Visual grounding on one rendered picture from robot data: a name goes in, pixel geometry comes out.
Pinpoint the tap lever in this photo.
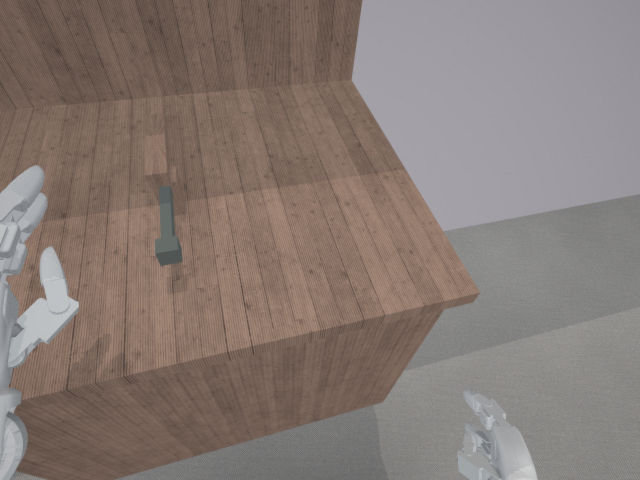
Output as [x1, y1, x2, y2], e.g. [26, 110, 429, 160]
[155, 186, 183, 266]

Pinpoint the robot left hand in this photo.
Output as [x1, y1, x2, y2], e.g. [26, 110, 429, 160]
[0, 165, 79, 389]

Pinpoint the robot right hand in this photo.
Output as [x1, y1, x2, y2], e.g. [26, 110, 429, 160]
[457, 389, 538, 480]

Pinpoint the left robot forearm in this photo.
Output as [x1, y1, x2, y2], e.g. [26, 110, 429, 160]
[0, 388, 28, 480]

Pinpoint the counter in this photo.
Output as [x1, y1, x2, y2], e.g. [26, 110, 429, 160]
[0, 0, 480, 480]

